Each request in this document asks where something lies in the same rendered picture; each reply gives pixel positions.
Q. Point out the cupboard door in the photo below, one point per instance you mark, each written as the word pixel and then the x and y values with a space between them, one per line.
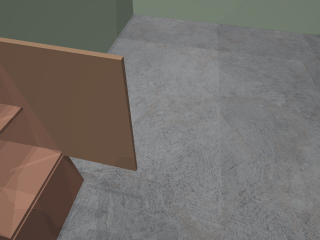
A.
pixel 80 97

